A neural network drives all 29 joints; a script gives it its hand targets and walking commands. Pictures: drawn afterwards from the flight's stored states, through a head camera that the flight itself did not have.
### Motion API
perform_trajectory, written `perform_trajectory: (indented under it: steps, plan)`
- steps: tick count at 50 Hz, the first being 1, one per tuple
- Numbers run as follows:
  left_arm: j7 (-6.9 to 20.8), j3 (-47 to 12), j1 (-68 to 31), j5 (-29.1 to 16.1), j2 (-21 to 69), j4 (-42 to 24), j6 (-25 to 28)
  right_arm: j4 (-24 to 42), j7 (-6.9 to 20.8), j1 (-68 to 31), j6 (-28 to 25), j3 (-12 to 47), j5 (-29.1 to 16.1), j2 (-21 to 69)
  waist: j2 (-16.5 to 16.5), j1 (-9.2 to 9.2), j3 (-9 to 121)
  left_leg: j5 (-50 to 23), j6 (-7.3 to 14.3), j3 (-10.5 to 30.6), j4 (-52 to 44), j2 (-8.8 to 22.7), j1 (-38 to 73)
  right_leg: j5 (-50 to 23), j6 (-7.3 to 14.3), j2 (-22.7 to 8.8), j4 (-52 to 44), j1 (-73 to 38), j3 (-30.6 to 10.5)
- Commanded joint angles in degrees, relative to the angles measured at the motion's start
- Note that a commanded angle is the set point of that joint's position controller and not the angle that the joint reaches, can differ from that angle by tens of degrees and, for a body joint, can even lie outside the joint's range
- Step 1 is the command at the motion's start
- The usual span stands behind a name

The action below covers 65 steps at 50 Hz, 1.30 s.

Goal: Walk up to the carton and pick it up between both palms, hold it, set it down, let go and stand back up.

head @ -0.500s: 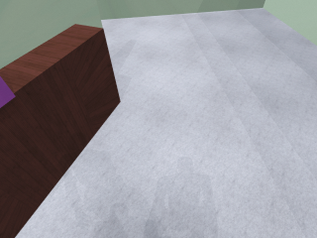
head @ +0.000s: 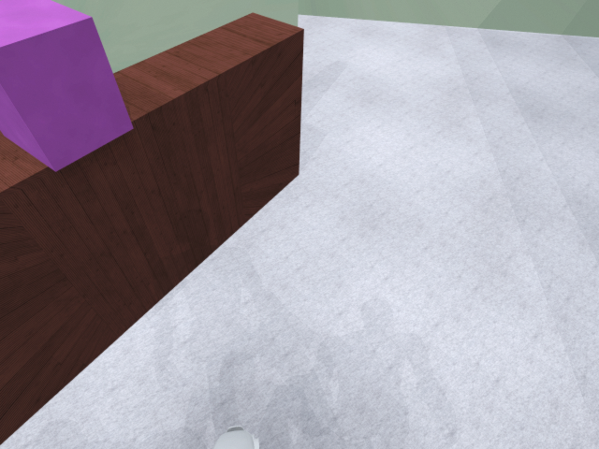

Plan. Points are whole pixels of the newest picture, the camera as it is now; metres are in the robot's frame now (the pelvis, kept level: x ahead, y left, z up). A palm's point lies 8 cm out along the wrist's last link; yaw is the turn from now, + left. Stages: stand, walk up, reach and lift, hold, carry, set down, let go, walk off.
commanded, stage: walk up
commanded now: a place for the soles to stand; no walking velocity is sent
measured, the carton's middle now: (43, 82) +0.83 +0.55 +0.06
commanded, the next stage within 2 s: none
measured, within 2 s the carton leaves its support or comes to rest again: neither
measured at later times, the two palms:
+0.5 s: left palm out of the picture +0.14 +0.32 -0.11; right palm (410, 376) +0.27 -0.17 -0.16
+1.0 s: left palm (37, 425) +0.21 +0.41 -0.14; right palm (275, 239) +0.55 +0.06 -0.13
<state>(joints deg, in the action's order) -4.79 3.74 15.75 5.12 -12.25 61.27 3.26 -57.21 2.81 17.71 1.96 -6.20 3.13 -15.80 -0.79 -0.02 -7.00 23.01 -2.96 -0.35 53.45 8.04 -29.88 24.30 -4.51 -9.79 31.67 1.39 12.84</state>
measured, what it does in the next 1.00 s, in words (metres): walks ahead, turning left: left foot, then right foot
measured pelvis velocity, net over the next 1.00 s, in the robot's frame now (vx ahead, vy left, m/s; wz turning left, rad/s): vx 0.35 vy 0.21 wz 0.59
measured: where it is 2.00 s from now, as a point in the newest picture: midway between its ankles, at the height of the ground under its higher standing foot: (214, 390)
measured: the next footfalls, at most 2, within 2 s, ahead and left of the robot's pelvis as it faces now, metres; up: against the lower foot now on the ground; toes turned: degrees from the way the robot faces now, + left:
left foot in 0.06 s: +0.17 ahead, +0.19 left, +0.00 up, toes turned +8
right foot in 0.40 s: +0.27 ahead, -0.03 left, +0.00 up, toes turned +10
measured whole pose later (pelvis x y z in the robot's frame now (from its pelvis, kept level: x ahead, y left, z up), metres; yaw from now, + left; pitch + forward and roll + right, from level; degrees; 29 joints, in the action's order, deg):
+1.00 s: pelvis +0.35 +0.21 -0.01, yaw +34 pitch -4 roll -1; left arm 0.8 -0.9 22.3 1.7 -14.0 48.3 0.0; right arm -47.5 -0.5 12.6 -0.8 -0.3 0.1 -9.9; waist -1.6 -0.3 -9.6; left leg 15.9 4.1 -2.4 42.7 -2.4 -23.0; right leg 28.1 1.3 -6.0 73.3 17.7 3.1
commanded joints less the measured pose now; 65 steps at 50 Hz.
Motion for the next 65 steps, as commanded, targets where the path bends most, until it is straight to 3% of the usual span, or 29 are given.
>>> perform_trajectory:
  steps: [1, 2, 3, 4, 5, 8, 11, 14, 17, 18, 19, 20, 21, 26, 31, 36, 39, 41, 42, 43, 44, 47, 55, 58, 60, 61, 63, 64, 65]
  plan:
    - [1.58, 1.13, -7.85, 1.96, -10.4, -6.6, -0.96, -0.28, 0.42, 16.2, -2.88, -0.43, -2.0, -2.72, 2.47, 8.88, 3.45, -9.57, 3.76, -10.36, -11.45, -7.79, 30.46, 8.58, 11.16, -3.83, 8.44, 25.58, 2.77]
    - [2.67, -0.28, -5.69, 1.62, -7.24, -7.11, -1.83, -1.26, -0.35, 21.42, -2.91, -1.5, -1.89, -5.43, 12.41, 10.72, 4.56, -5.93, 5.07, -6.76, -13.2, -10.64, 33.94, 9.7, 10.21, 2.44, 25.57, 29.73, 3.84]
    - [4.22, -2.08, -4.74, 0.13, -3.35, -10.7, -2.51, 0.82, -1.15, 21.98, -2.69, -2.04, -2.26, -10.07, 27.92, 9.96, 3.9, 11.3, 9.32, 18.66, -26.84, -1.52, 30.27, 21.21, 8.1, 8.59, 41.35, 36.89, -1.62]
    - [5.56, -2.3, -3.61, -1.88, -5.02, -13.75, -2.91, 3.95, -1.93, 16.24, -1.94, -0.97, -3.43, -12.4, 25.8, 6.94, 0.39, 26.84, 13.85, 41.37, -43.35, 6.13, 21.06, 20.14, 7.06, 8.68, 45.11, 37.38, -10.72]
    - [6.21, -1.88, -3.18, -3.21, -7.87, -14.99, -2.81, 5.65, -2.74, 11.3, -1.41, -0.93, -4.67, -15.49, 21.11, 5.2, -0.98, 39.03, 17.73, 51.17, -50.75, 11.32, 17.81, 18.8, 6.74, 6.34, 45.87, 37.51, -13.23]
    - [6.44, -2.28, -0.82, -3.76, -9.15, -14.79, -0.57, 8.83, -4.33, 5.39, -1.07, -0.52, -3.28, -15.62, 14.59, 2.36, -2.56, 31.15, 17.77, 37.65, -42.65, 9.56, 12.47, 12.25, 5.83, 1.93, 41.16, 35.0, -14.45]
    - [5.81, -2.29, 2.5, -3.73, -9.34, -15.26, -0.11, 9.65, -3.49, 2.38, -1.86, 0.97, -1.78, -12.05, 15.0, 0.09, 1.1, 20.5, 16.49, 27.98, -38.47, 5.68, 0.29, 12.72, 5.84, 3.73, 30.64, 20.87, -12.62]
    - [5.51, -2.44, 5.01, -3.84, -7.77, -16.8, -0.44, 10.74, -3.1, -0.29, -1.77, 1.26, -0.96, -10.88, 9.44, -1.37, 3.85, 15.59, 15.62, 23.06, -33.84, 3.41, 0.34, 3.56, 5.91, 5.82, 22.2, 16.31, -11.1]
    - [4.84, -1.72, 12.99, -3.39, -6.98, -16.33, 0.12, 12.04, -2.28, -5.35, -1.18, 2.45, -0.84, -8.23, -0.43, -6.45, 5.72, 23.56, 9.7, 15.61, -21.54, -3.93, -12.29, -11.64, 7.22, 9.52, 6.23, -3.14, -7.61]
    - [4.38, -0.58, 17.3, -2.67, -8.84, -15.99, 0.28, 11.84, -1.88, -4.63, -1.13, 3.52, -0.59, -4.83, -7.92, -8.17, 6.81, 25.53, 6.6, 10.98, -10.82, -8.59, -17.9, -6.33, 7.35, 7.27, 0.57, -9.19, -12.51]
    - [3.57, 0.3, 20.6, -1.85, -11.86, -16.67, 0.46, 12.41, -1.39, -2.26, -1.08, 4.32, -0.36, -1.65, -19.94, -8.45, 6.43, 18.22, 3.19, 4.19, 9.48, -13.96, -20.96, 15.08, 7.39, -7.91, -11.68, -7.13, -34.63]
    - [2.17, -0.13, 16.29, -2.95, -13.71, -17.52, -0.17, 12.21, -1.19, 0.92, -0.7, 3.88, 0.44, -3.33, -14.33, -4.41, -0.61, 14.62, 1.69, 6.24, 17.89, -12.08, -21.23, 33.89, 8.29, -17.92, -23.29, 4.08, -52.17]
    - [0.96, -0.34, 11.81, -4.06, -14.01, -17.76, -0.31, 11.4, -0.89, 2.95, -0.21, 3.13, 0.52, -6.03, -8.89, -1.6, -5.99, 11.91, 0.69, 8.31, 20.72, -8.76, -21.21, 42.83, 11.0, -20.35, -26.53, 9.76, -54.88]
    - [2.1, -2.8, 8.81, -3.75, -7.82, -15.81, 3.34, 8.04, 0.52, 0.79, -2.21, 3.43, 0.33, -3.29, -7.32, -0.92, -10.07, -6.68, -0.01, 7.11, 14.61, -5.27, -16.86, 13.2, 9.15, -10.85, -22.9, 12.57, -25.67]
    - [3.36, -2.74, 13.0, -2.06, -7.2, -13.1, 4.13, 9.71, 0.86, -5.43, -2.86, 5.17, 0.18, 0.78, -8.03, -1.66, -4.19, -12.5, 1.23, 0.17, 5.15, -5.78, -15.04, -26.9, 11.9, -8.38, -15.12, 2.41, -8.32]
    - [3.36, -2.21, 13.57, -1.28, -11.27, -13.25, 2.25, 11.62, 1.57, -9.6, -3.7, 5.59, 0.42, 1.2, -6.95, -1.33, -1.29, -18.21, 5.01, -4.99, -12.92, -6.47, 2.1, -25.62, 11.98, -8.96, -12.16, 4.73, -0.16]
    - [3.35, -1.83, 13.96, -1.02, -12.68, -13.48, 0.38, 8.54, 0.57, 1.45, -4.01, 4.09, 1.23, -1.76, -2.49, 3.6, 5.37, -19.48, 7.26, -5.48, -19.46, -8.66, 19.05, -28.56, 11.48, -9.31, 1.53, 5.69, 2.37]
    - [4.42, -3.51, 21.38, -1.5, -8.54, -12.82, -0.71, 5.77, -1.19, 16.0, -4.25, 0.48, 1.12, -8.95, 10.62, 7.84, 17.91, -15.6, 10.58, 5.71, -16.98, -5.25, 39.91, -13.64, 8.53, -1.42, 26.84, 15.04, 3.03]
    - [4.89, -4.39, 23.84, -2.63, -5.71, -15.05, -1.4, 7.11, -2.16, 17.18, -3.79, -0.12, 0.2, -12.89, 18.62, 7.25, 20.02, -14.41, 15.2, 27.94, -21.59, 6.89, 45.1, 11.3, 6.52, 5.28, 40.05, 25.77, -0.31]
    - [4.98, -3.5, 21.87, -3.78, -8.24, -16.86, -2.35, 8.87, -3.15, 14.85, -3.24, -0.26, -2.63, -14.29, 13.37, 7.96, 20.62, -2.43, 21.08, 43.72, -32.08, 13.5, 43.38, 11.11, 5.66, 6.38, 46.44, 30.67, -7.92]
    - [5.11, -2.99, 16.77, -4.0, -10.14, -17.99, -2.58, 10.39, -4.0, 10.61, -2.83, 0.09, -4.02, -12.86, 9.41, 7.53, 16.65, 5.83, 20.44, 44.8, -37.74, 14.06, 37.74, 7.46, 5.56, 3.96, 49.29, 32.85, -10.72]
    - [5.56, -3.55, 11.43, -3.56, -6.76, -18.29, -1.37, 11.92, -4.92, 5.72, -3.25, 1.66, -3.55, -8.99, 5.56, 4.61, 4.86, -5.72, 13.55, 28.77, -37.64, 8.45, 18.95, 2.31, 6.1, 1.91, 42.33, 28.71, -13.34]
    - [5.57, -3.23, 10.06, -2.88, -3.04, -17.48, -0.69, 10.68, -3.13, 1.97, -5.55, 3.24, -1.47, -4.25, 6.04, 0.14, 2.81, -17.42, 15.98, 13.17, -34.19, 2.65, 9.81, -2.24, 5.08, 3.51, 21.29, 23.5, -11.68]
    - [4.65, -3.54, 6.78, -3.17, -2.19, -18.27, -0.11, 10.74, -2.94, -0.23, -4.69, 4.11, -1.7, -3.07, 5.13, -0.2, 3.61, -34.6, 14.05, 7.42, -25.51, -0.88, 6.73, -14.51, 5.19, 5.73, 9.02, 14.65, -8.71]
    - [3.57, -2.93, 9.44, -3.37, -3.33, -17.84, 0.47, 11.22, -2.48, -1.82, -3.72, 4.14, -1.56, -5.09, 3.5, -2.28, 6.11, -34.22, 10.95, 5.8, -16.99, -2.79, 4.15, -28.6, 6.15, 8.08, -0.16, 5.51, -5.59]
    - [3.01, -2.37, 10.15, -3.49, -5.26, -17.89, 0.67, 11.67, -2.3, -1.39, -3.36, 4.5, -1.84, -4.25, 1.23, -2.94, 7.35, -27.04, 8.44, 5.65, -12.94, -4.62, 2.57, -34.84, 6.45, 4.76, -2.08, 1.75, -9.17]
    - [2.18, -0.71, 6.62, -3.87, -12.39, -21.03, -0.19, 11.28, -2.83, 6.6, -1.98, 5.65, -2.27, -0.71, -10.34, 0.05, 10.7, 10.11, 2.16, 0.5, 2.94, -9.87, 2.28, -36.52, 16.61, -17.56, -10.17, 5.51, -34.08]
    - [1.76, 0.1, 3.9, -4.74, -13.77, -20.6, -1.31, 10.75, -3.56, 7.06, -0.14, 4.89, -1.5, -3.36, -8.0, 0.42, 8.72, 19.11, 1.68, 1.76, 10.67, -8.02, 3.62, -26.52, 22.4, -20.79, -12.28, 11.3, -36.58]
    - [1.7, -0.21, 1.42, -5.0, -12.64, -20.7, -1.91, 10.92, -3.74, 4.41, 0.67, 4.74, -0.77, -3.73, -9.57, -0.11, 6.55, 18.52, 1.24, 2.5, 11.62, -6.53, 1.38, -18.65, 22.92, -19.48, -13.81, 12.69, -35.46]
